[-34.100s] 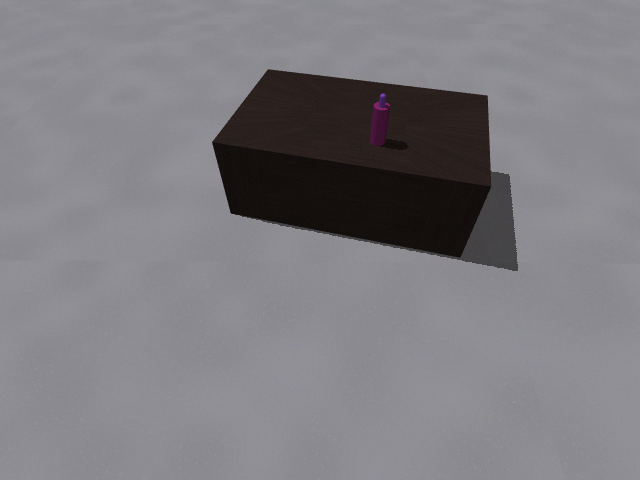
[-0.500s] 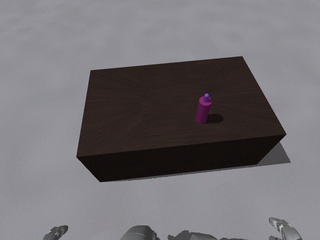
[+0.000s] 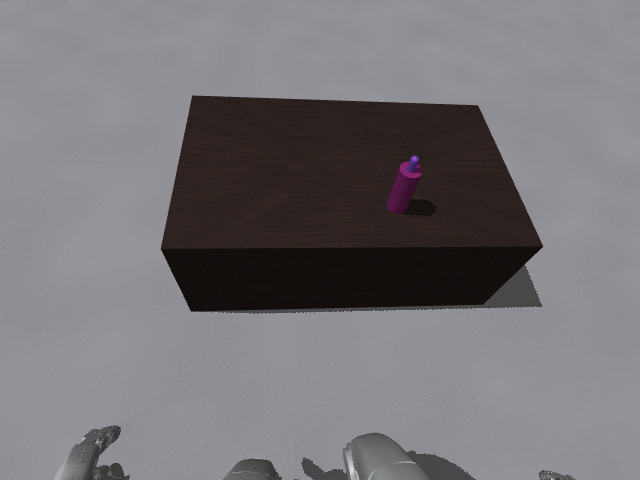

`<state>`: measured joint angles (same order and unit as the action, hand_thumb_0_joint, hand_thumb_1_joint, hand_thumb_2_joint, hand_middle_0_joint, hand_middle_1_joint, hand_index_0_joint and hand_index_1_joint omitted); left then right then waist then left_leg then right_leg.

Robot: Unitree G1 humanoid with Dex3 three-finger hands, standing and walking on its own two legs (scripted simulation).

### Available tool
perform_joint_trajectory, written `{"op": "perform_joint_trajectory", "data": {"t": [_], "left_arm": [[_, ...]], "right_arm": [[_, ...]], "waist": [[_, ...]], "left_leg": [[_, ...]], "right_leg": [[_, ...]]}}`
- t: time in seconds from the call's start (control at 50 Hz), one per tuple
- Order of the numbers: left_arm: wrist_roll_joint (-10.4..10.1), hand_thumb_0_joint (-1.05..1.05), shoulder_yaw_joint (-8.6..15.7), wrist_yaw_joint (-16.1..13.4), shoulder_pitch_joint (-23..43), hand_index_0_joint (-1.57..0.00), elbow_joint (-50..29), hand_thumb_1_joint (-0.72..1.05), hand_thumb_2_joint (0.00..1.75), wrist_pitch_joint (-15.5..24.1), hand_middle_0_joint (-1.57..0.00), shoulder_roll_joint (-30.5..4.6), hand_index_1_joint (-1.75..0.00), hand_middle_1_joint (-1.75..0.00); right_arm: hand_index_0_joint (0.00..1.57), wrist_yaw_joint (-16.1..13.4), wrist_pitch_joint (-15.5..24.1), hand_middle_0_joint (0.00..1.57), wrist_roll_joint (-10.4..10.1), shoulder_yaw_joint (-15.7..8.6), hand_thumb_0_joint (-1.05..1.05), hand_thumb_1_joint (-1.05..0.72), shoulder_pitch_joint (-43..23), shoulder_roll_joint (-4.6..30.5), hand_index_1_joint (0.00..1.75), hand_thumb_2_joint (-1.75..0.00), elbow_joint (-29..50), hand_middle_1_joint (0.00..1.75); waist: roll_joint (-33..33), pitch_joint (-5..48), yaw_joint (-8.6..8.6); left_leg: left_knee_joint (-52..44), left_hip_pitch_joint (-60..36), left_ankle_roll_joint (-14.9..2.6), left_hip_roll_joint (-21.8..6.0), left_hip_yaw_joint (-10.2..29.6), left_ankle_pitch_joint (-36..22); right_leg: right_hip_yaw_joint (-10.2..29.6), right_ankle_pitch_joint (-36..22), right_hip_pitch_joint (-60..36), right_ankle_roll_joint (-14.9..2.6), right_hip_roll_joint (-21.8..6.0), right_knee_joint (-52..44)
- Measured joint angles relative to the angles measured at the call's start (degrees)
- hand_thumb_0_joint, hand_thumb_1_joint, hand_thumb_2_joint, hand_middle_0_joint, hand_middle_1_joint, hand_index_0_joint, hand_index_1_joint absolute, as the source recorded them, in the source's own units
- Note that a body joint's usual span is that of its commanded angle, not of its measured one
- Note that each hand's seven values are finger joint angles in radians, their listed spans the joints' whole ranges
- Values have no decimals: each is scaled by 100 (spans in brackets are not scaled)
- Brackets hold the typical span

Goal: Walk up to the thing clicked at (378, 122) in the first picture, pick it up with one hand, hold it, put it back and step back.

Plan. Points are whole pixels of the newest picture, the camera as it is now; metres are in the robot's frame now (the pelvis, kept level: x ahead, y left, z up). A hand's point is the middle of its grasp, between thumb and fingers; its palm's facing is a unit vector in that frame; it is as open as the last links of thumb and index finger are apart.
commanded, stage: step back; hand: right
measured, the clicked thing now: (405, 183) +0.81 -0.21 -0.28
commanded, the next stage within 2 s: none
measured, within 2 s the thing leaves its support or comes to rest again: neither
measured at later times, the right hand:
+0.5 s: hand out of the picture -0.09 -0.33 -0.16, palm faces -0.04 +0.91 -0.41, open 7.4 cm
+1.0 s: hand out of the picture -0.18 -0.38 -0.15, palm faces -0.01 +0.90 -0.43, open 7.4 cm
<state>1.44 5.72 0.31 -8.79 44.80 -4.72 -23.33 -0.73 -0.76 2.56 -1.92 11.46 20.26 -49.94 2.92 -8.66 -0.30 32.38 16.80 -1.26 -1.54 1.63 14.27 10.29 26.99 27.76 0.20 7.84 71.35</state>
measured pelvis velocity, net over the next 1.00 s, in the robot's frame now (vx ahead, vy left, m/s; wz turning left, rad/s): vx -0.31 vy -0.10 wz -0.03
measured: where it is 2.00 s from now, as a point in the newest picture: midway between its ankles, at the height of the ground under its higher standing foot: outside the picture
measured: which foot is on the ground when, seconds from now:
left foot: down 0.00-0.28, up 0.30-0.56, down 0.58-0.96, up 0.98-1.00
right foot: up 0.00-0.20, down 0.22-0.60, up 0.62-0.90, down 0.92-1.00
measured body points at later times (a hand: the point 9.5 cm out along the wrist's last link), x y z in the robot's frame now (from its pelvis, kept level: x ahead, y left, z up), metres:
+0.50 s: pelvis -0.16 -0.05 -0.01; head -0.11 -0.07 +0.44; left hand -0.06 +0.27 -0.11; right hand -0.09 -0.37 -0.14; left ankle -0.19 +0.08 -0.68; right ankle -0.13 -0.17 -0.74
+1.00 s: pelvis -0.31 -0.10 -0.02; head -0.29 -0.10 +0.43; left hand -0.25 +0.22 -0.14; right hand -0.19 -0.42 -0.12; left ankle -0.23 +0.05 -0.72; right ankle -0.34 -0.24 -0.74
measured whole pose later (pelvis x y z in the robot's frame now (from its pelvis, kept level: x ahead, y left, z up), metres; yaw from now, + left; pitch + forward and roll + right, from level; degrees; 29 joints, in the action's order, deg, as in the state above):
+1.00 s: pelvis -0.31 -0.10 -0.02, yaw -2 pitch -3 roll -2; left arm 2.8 3.5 0.5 -13.7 52.7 -0.8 -20.6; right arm -0.6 -2.3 2.1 -3.1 7.3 24.1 -49.2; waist -2.7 -5.4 -1.7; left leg 47.8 26.4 -0.8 -3.3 5.1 24.8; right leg 2.7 23.2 12.1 0.7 1.9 38.0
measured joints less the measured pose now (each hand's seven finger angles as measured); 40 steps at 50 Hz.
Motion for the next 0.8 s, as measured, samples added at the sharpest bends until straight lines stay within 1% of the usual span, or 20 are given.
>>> {"op": "perform_joint_trajectory", "data": {"t": [0.06,0.12,0.18,0.22,0.24,0.26,0.28,0.3,0.34,0.38,0.44,0.52,0.56,0.58,0.6,0.62,0.64,0.68,0.74,0.8], "left_arm": [[25,1,69,-21,-138,-20,59,90,90,6,-20,-107,-30,-30],[35,1,66,-30,-234,-20,153,90,90,-1,-20,-162,-30,-30],[32,1,17,9,-265,-20,255,90,90,11,-20,-138,-30,-30],[36,1,-13,58,-278,-20,314,90,90,52,-20,-91,-30,-30],[47,1,-19,68,-252,-20,372,90,90,86,-20,-2,-30,-30],[72,1,-41,89,-226,-20,416,90,90,101,-20,120,-30,-30],[104,1,-71,127,-258,-20,411,90,90,109,-20,207,-30,-30],[134,1,-107,165,-322,-20,374,90,90,103,-20,244,-30,-30],[162,1,-145,178,-444,-20,325,90,90,83,-20,264,-30,-30],[164,1,-163,140,-492,-21,309,90,90,63,-20,309,-30,-30],[175,1,-126,84,-393,-21,213,90,90,57,-20,334,-30,-30],[192,1,-91,-16,-75,-21,-92,90,90,95,-20,233,-30,-30],[158,1,-88,-48,127,-21,-250,90,90,94,-20,155,-30,-30],[128,1,-92,-50,226,-21,-310,90,90,82,-20,103,-30,-30],[102,1,-77,-56,335,-21,-326,90,90,56,-20,22,-30,-30],[74,1,-62,-61,390,-20,-318,90,90,20,-20,-14,-30,-30],[48,1,-63,-70,394,-20,-287,90,90,-18,-20,7,-30,-30],[37,1,-119,-64,368,-20,-185,90,90,-100,-20,103,-30,-30],[-16,1,-150,0,232,-20,-105,90,90,-111,-20,138,-30,-30],[-11,1,-113,31,90,-20,-35,90,90,-51,-20,110,-30,-30]], "right_arm": [[20,-23,47,21,-39,-23,0,-90,-126,12,30,-90,156,30],[20,-33,62,21,-58,-40,0,-90,-319,57,30,-90,329,30],[20,-16,34,21,-32,-46,0,-90,-497,156,30,-90,479,30],[20,-1,-14,21,-35,-52,0,-90,-586,246,30,-90,528,30],[20,3,-46,21,-50,-68,0,-90,-647,325,30,-90,509,30],[20,-3,-88,21,-70,-101,0,-90,-675,409,30,-90,467,30],[20,-24,-131,21,-95,-130,0,-90,-636,443,30,-90,416,30],[20,-63,-170,20,-113,-152,0,-91,-555,424,30,-90,352,30],[20,-94,-220,20,-146,-143,0,-91,-394,358,30,-90,201,30],[20,-79,-200,20,-190,-108,0,-91,-226,371,30,-90,120,30],[20,-113,-120,20,-202,-85,0,-91,22,396,30,-90,78,30],[20,-143,-71,20,-163,-41,0,-91,201,310,30,-90,-2,30],[20,-124,-35,20,-123,-21,0,-91,252,235,30,-90,-28,30],[20,-114,-6,20,-104,-19,0,-91,256,184,30,-90,-50,30],[20,-110,2,20,-82,-17,0,-91,188,60,30,-90,-110,30],[20,-90,-2,20,-49,4,0,-91,154,-34,30,-90,-129,30],[20,-53,-11,20,-26,39,0,-91,157,-64,30,-90,-111,30],[20,-29,-5,21,-1,70,0,-91,162,-35,30,-90,-70,30],[21,-83,1,21,14,76,0,-90,83,3,30,-90,-9,30],[21,-86,46,21,10,35,0,-90,-76,82,30,-90,114,30]], "waist": [[61,-59,-65],[72,-165,-122],[-1,-227,-143],[-89,-205,-147],[-263,-237,-133],[-512,-276,-66],[-639,-230,-8],[-607,-123,-40],[-385,64,-213],[-319,185,-234],[-375,261,-145],[-385,102,-15],[-317,-17,41],[-230,-83,59],[33,-226,17],[219,-301,-42],[242,-289,-43],[42,-207,83],[-59,-37,57],[-65,53,-6]], "left_leg": [[-15,175,33,-54,-77,-165],[110,364,53,-139,-205,-262],[330,607,125,-239,-306,-332],[527,820,201,-301,-334,-369],[640,910,242,-395,-264,-387],[709,968,205,-484,-99,-417],[831,1058,162,-392,115,-62],[1153,1175,155,-171,252,555],[2129,1335,150,273,303,1210],[2865,1353,139,575,417,1209],[3214,1143,168,698,490,1167],[2142,453,206,458,208,1387],[1177,43,165,342,17,1117],[672,-154,106,347,-65,826],[543,-229,44,487,-173,712],[525,-241,12,562,-267,649],[575,-177,-9,526,-269,621],[630,-28,-35,321,-86,532],[389,94,-9,82,-43,247],[292,288,59,-71,-66,33]], "right_leg": [[96,-32,-350,149,-148,-290],[-39,138,-730,246,-386,-1108],[-372,126,-1117,201,-637,-2199],[-591,-181,-1415,98,-729,-3037],[-692,-289,-1484,62,-651,-3227],[-835,-365,-1512,28,-526,-3256],[-945,-404,-1482,2,-506,-3230],[-943,-411,-1387,-34,-586,-3153],[-760,-493,-1238,-98,-802,-3128],[-719,-697,-1193,-97,-929,-3333],[-858,-939,-1035,-88,-967,-3512],[-1168,-1095,-745,-114,-957,-3415],[-1332,-1091,-545,-108,-1000,-3194],[-1372,-1057,-425,-95,-1056,-3012],[-1267,-1041,-351,-81,-1195,-2845],[-1101,-952,-278,-117,-1207,-2680],[-958,-501,-187,-122,-1058,-2371],[-793,223,-27,-90,-650,-1386],[-395,336,48,-76,-286,-261],[-231,245,-266,-4,-323,-328]]}}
